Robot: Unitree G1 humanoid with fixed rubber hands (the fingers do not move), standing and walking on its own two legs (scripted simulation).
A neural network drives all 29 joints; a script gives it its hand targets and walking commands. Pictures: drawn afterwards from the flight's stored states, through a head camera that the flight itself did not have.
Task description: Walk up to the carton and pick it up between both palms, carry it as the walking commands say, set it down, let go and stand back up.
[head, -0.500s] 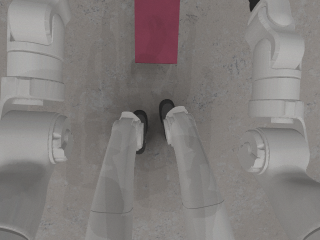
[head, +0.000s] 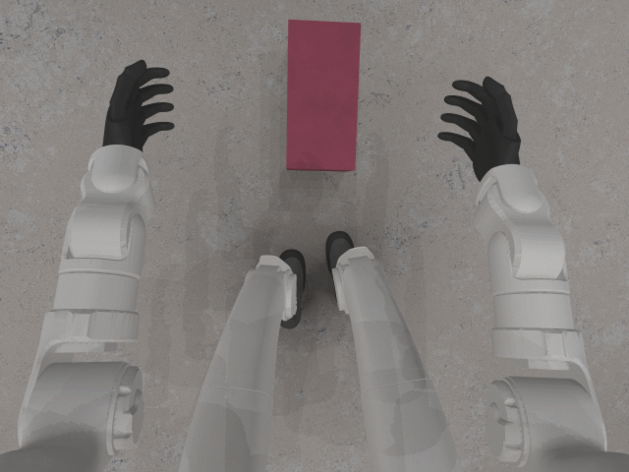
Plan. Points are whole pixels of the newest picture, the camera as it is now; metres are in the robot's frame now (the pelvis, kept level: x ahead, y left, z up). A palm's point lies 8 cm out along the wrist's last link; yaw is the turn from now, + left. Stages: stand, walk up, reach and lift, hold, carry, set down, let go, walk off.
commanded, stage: let go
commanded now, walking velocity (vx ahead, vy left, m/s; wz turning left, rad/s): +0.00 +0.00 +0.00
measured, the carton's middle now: (320, 104) +0.54 -0.05 -0.61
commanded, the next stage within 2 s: stand in 1.12 s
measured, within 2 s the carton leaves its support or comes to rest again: neither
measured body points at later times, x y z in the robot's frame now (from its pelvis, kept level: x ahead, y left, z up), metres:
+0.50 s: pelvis +0.04 -0.01 +0.06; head +0.11 +0.00 +0.50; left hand +0.27 +0.22 -0.01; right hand +0.23 -0.26 -0.01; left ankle +0.05 +0.04 -0.65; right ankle +0.10 -0.11 -0.65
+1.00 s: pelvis +0.07 -0.01 +0.08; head +0.11 -0.01 +0.52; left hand +0.25 +0.23 +0.01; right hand +0.23 -0.27 -0.01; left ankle +0.05 +0.04 -0.65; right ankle +0.10 -0.11 -0.65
